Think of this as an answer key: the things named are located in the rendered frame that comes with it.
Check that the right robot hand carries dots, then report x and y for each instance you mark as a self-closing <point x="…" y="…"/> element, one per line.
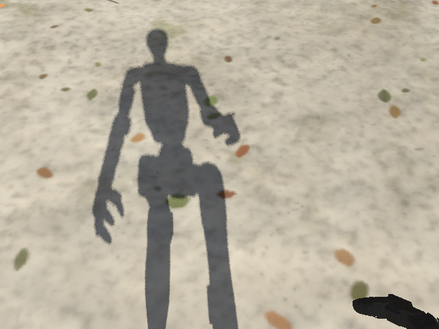
<point x="396" y="310"/>

